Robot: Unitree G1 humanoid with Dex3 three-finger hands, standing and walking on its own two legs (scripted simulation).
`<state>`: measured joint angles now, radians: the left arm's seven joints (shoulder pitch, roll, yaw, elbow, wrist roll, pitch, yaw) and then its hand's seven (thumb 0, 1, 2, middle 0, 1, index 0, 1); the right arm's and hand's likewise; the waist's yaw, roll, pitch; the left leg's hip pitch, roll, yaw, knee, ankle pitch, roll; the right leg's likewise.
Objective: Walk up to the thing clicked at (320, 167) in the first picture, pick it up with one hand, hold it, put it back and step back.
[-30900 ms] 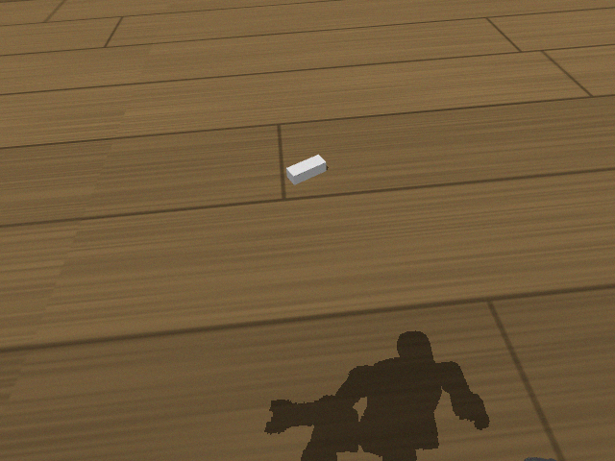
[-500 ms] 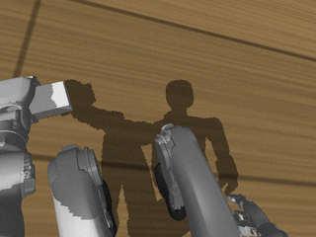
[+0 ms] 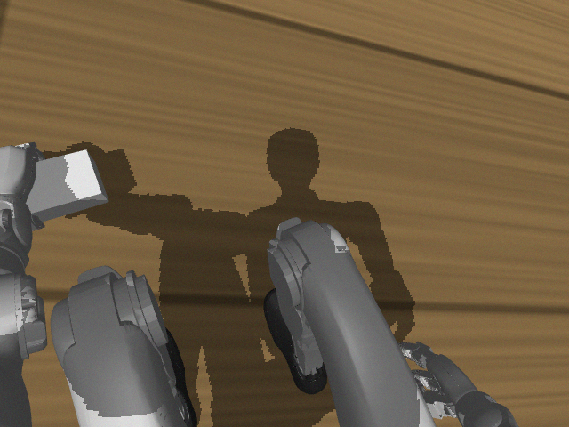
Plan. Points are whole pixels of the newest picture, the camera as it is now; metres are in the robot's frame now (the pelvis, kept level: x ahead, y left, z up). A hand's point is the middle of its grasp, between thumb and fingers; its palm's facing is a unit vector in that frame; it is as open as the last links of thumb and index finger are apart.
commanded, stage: rest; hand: left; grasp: from above
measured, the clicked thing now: (31, 195) +0.45 +0.29 -0.23
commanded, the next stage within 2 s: open in 0.98 s
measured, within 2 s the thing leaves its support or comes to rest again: rests again in 1.02 s
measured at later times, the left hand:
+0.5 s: hand (28, 199) +0.44 +0.29 -0.23, palm faces -0.43 -0.13 -0.89, open 10.0 cm
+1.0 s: hand (33, 199) +0.44 +0.29 -0.25, palm faces -0.43 -0.13 -0.89, open 9.9 cm
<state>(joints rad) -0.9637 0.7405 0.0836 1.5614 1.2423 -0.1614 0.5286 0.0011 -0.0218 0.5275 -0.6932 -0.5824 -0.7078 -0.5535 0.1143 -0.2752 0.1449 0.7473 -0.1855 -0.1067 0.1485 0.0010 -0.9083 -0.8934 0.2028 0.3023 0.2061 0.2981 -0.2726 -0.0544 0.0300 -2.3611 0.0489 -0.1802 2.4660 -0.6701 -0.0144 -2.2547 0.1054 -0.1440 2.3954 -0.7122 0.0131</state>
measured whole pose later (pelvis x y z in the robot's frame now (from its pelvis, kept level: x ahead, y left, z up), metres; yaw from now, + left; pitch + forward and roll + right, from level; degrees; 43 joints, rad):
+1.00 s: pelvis +0.00 +0.01 -0.01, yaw -4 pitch +27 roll -12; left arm -1.00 0.89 0.10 1.73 1.23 -0.19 0.65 0.00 0.02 0.45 -0.71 -0.56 -0.72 -0.52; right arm 0.08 -0.31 0.27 0.70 -0.24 -0.24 0.25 0.00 -0.91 -0.90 0.20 0.30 0.21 0.30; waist -0.35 -0.13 0.14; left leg -2.34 0.06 -0.25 2.54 -0.69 -0.01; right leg -2.22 0.13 -0.20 2.41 -0.70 0.03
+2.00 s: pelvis -0.01 +0.01 -0.01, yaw -5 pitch +26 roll -13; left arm -1.01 0.94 0.08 1.71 1.21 -0.19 0.65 0.00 -0.43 0.95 -0.12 -1.01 -0.13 -0.99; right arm 0.09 -0.33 0.30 0.68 -0.25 -0.25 0.26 0.00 -0.90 -0.89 0.20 0.30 0.21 0.30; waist -0.35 -0.15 0.17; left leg -2.33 0.06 -0.28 2.54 -0.70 -0.01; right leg -2.20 0.14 -0.22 2.39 -0.69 0.04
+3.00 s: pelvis -0.02 +0.00 +0.01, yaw +1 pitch +30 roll -8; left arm -0.96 0.76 0.06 1.43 1.22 -0.17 0.40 0.00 -0.45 0.98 -0.13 -0.96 -0.12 -0.95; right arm 0.20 -0.29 0.15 0.71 -0.15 -0.05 0.10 0.00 -0.90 -0.89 0.20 0.30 0.20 0.30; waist -0.26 -0.04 0.03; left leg -2.34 0.03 -0.16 2.41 -0.61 -0.01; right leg -2.23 0.09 -0.12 2.35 -0.67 0.02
